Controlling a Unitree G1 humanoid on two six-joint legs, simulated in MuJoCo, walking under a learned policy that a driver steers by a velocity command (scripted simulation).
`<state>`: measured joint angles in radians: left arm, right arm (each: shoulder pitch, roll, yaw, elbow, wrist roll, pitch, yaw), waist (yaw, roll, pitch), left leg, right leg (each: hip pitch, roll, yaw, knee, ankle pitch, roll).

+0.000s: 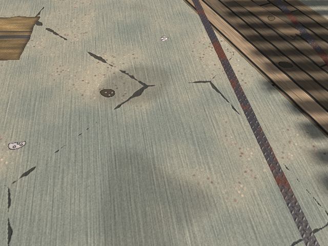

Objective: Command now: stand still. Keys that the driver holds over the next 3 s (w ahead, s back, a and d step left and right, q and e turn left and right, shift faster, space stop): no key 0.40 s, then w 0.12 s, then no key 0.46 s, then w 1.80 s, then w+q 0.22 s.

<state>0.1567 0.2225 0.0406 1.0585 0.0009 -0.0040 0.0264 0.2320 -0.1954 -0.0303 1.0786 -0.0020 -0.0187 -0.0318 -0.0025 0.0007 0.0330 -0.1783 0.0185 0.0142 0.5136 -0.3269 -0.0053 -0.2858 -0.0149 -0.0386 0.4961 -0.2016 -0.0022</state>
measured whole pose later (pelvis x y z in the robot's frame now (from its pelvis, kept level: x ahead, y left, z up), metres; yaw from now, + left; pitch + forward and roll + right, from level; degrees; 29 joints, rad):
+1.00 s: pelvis +0.08 -0.02 +0.00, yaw +0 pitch -1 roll -1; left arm 0.20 0.19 0.02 1.11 0.00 -0.02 0.02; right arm 0.18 -0.19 -0.04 1.08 0.01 0.01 -0.05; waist 0.01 0.01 0.02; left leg -0.22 0.05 -0.01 0.52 -0.29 -0.03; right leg -0.16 0.03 -0.07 0.47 -0.31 -0.03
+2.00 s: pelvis +0.51 -0.01 +0.01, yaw +1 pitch +1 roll -2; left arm 0.31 0.23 0.05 1.05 0.01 -0.10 -0.02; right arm 0.13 -0.26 -0.08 0.91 0.01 -0.09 -0.03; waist 0.05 0.04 0.01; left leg -0.69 0.16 -0.05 0.98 -0.14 0.02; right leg -0.13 0.08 -0.08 0.26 -0.14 -0.08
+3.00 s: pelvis +1.08 +0.01 +0.01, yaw +4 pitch +1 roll -1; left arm 0.20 0.23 0.07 0.96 0.01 -0.10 -0.02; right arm 0.26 -0.26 -0.08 0.97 0.04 -0.07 -0.02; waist 0.01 0.04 0.02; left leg -0.53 0.09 -0.05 1.17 -0.31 0.05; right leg -0.25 0.02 -0.13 0.40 -0.16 -0.06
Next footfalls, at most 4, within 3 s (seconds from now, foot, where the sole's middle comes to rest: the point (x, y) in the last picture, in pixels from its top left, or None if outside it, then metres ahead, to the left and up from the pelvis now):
0.90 left None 0.16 0.12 -0.77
1.72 right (192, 233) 0.55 -0.09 -0.77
2.26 left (135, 171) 0.84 0.16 -0.77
2.82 right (182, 120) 1.16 -0.07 -0.77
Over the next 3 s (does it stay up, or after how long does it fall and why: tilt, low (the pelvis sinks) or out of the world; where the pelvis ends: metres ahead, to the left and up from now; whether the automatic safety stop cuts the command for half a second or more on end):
stays up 1.08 0.01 0.01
